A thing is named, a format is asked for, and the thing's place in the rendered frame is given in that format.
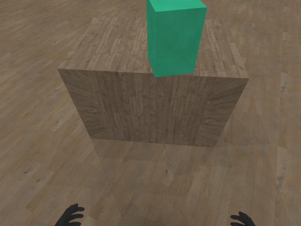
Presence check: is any robot right hand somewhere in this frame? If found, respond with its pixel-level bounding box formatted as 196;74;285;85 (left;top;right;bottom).
230;211;256;226

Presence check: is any robot left hand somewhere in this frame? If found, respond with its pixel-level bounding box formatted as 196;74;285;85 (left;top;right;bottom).
55;203;85;226

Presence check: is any pedestal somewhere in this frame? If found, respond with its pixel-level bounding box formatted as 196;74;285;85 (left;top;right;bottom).
57;16;249;148

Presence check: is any carton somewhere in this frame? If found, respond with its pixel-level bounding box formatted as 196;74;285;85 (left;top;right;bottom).
146;0;207;77

